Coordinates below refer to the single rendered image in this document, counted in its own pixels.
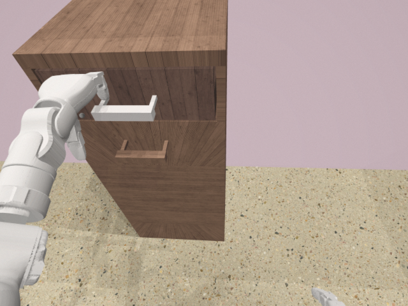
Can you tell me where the handle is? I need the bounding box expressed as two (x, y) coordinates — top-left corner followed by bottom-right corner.
(115, 150), (168, 164)
(91, 96), (157, 121)

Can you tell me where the right robot hand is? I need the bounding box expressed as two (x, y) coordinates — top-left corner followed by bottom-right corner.
(311, 288), (345, 306)

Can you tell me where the left robot upper arm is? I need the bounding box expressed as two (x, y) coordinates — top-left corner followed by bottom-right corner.
(0, 222), (48, 306)

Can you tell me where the robot left forearm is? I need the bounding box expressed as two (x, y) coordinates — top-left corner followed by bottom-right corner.
(0, 96), (77, 224)

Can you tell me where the left robot hand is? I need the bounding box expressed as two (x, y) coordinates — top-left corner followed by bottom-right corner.
(38, 71), (109, 161)

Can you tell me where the drawer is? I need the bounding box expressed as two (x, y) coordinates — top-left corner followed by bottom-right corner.
(34, 66), (217, 120)

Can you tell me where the cabinet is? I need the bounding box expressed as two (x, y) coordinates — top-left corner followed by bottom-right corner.
(12, 0), (228, 242)

